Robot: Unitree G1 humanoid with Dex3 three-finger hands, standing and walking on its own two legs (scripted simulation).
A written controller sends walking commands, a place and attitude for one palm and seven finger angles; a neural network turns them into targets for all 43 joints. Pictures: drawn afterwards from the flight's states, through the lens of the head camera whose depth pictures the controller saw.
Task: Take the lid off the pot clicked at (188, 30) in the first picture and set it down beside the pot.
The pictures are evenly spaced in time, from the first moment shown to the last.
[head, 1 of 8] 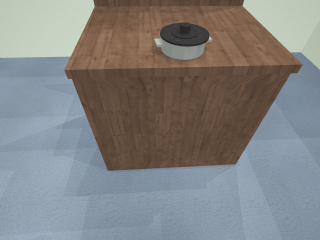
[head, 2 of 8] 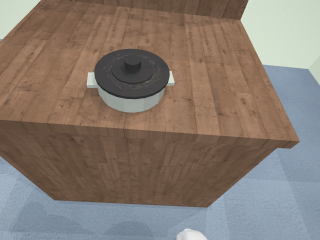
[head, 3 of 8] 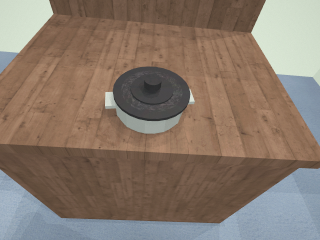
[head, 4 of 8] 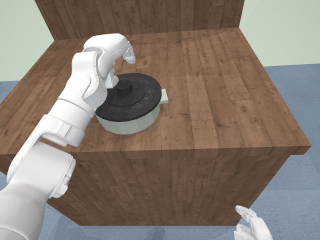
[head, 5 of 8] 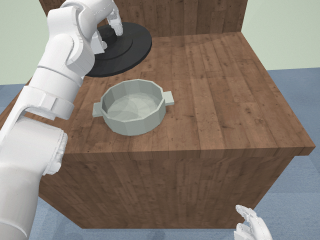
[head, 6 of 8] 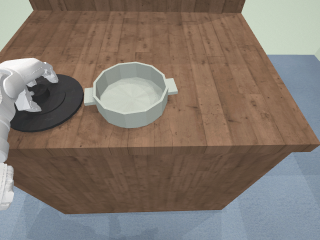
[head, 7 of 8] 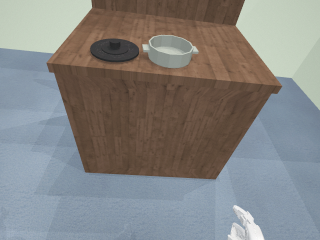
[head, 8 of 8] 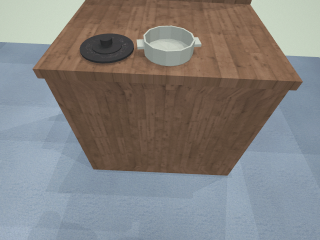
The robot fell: no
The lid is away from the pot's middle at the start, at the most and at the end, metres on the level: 0.00 0.24 0.23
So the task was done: yes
